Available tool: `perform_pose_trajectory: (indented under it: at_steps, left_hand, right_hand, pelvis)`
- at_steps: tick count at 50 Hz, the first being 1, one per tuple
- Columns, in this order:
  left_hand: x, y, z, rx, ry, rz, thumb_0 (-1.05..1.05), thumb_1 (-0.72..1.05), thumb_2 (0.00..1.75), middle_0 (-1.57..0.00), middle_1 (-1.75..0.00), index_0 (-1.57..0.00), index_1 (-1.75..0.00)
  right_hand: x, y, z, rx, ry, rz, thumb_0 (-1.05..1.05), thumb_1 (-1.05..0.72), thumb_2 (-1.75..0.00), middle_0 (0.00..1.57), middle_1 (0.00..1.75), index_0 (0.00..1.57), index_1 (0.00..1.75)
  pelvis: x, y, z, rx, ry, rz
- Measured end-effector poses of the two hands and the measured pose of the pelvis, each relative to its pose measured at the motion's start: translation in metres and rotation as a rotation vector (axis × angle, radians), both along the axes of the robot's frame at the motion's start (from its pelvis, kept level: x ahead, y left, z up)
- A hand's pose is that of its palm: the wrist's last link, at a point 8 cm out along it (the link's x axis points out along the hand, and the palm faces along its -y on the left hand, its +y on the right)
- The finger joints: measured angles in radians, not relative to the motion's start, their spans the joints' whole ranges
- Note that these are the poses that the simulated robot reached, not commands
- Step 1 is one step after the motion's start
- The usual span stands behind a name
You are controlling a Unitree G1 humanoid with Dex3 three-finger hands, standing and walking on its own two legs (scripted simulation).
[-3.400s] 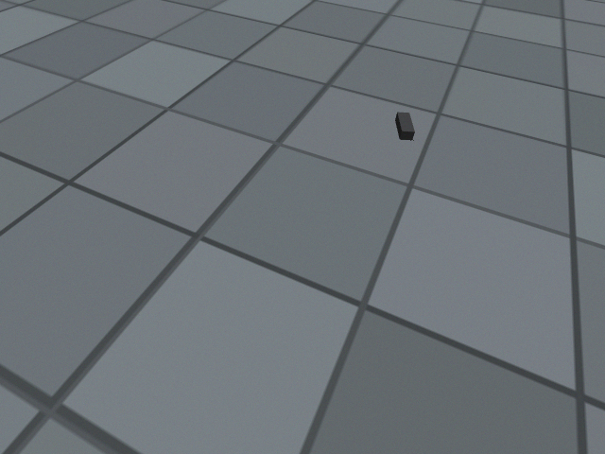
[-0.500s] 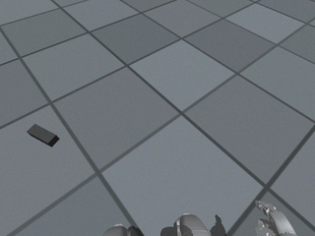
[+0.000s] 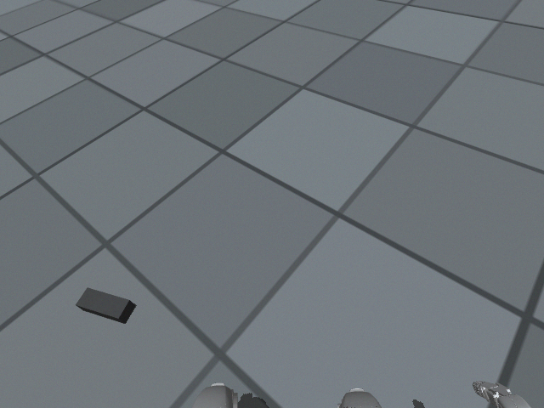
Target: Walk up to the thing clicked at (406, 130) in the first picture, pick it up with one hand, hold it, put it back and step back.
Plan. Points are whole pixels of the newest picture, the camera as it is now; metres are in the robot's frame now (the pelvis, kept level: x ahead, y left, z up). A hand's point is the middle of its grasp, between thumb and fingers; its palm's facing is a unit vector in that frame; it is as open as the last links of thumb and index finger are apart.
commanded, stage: walk up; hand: left
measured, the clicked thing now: (105, 305) +0.60 +0.70 -0.71
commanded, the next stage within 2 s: none
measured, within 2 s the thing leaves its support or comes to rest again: neither
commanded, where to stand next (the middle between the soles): +0.17 +0.68 m, yaw -19 degrees
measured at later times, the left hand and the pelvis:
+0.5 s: hand out of the picture +0.16 +0.48 -0.11, palm faces -0.11 -0.81 -0.57, open 7.4 cm; pelvis +0.04 +0.20 +0.00, yaw -6 degrees
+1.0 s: hand out of the picture +0.16 +0.72 -0.12, palm faces -0.19 -0.80 -0.57, open 7.4 cm; pelvis +0.04 +0.42 -0.01, yaw -11 degrees
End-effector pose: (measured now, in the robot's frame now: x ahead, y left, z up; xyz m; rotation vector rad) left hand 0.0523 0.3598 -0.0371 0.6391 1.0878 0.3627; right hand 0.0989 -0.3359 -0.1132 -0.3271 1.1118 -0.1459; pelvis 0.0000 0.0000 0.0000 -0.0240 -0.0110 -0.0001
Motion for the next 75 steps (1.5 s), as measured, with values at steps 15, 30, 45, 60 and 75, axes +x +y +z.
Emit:
perform_pose_trajectory:
  at_steps: [15, 30, 45, 60, 75]
  left_hand:
    - [0.079, 0.114, -0.037, -0.098, 0.079, -0.078, 0.00, 0.90, 0.90, -0.21, -0.30, -0.20, -0.30]
    - [0.095, 0.211, -0.008, -0.046, -0.026, -0.134, 0.00, 0.89, 0.90, -0.21, -0.30, -0.21, -0.31]
    - [0.110, 0.391, -0.037, -0.012, 0.057, -0.112, 0.00, 0.90, 0.90, -0.20, -0.30, -0.20, -0.30]
    - [0.092, 0.462, -0.024, -0.084, 0.014, -0.162, 0.00, 0.89, 0.90, -0.21, -0.30, -0.21, -0.31]
    - [0.110, 0.660, -0.039, -0.004, 0.036, -0.125, 0.00, 0.90, 0.90, -0.21, -0.30, -0.20, -0.30]
  right_hand:
    - [-0.057, 0.140, 0.019, -0.056, 0.092, -0.160, 0.00, -0.90, -0.90, 0.20, 0.30, 0.20, 0.30]
    - [-0.012, 0.246, -0.007, 0.020, 0.022, -0.130, 0.01, -0.90, -0.90, 0.20, 0.30, 0.20, 0.30]
    - [-0.045, 0.391, 0.003, -0.056, 0.040, -0.206, 0.00, -0.90, -0.90, 0.20, 0.30, 0.20, 0.30]
    - [-0.046, 0.509, -0.009, 0.000, 0.070, -0.190, 0.01, -0.90, -0.90, 0.20, 0.30, 0.20, 0.30]
    - [-0.075, 0.662, 0.001, -0.055, 0.031, -0.264, 0.00, -0.90, -0.90, 0.20, 0.30, 0.20, 0.30]
  pelvis:
    - [0.030, 0.134, 0.007, 0.013, 0.003, -0.085]
    - [0.038, 0.242, 0.001, 0.013, -0.023, -0.126]
    - [0.039, 0.392, -0.012, 0.003, -0.008, -0.167]
    - [0.033, 0.506, -0.002, 0.007, -0.026, -0.184]
    - [0.025, 0.661, -0.015, -0.009, -0.033, -0.218]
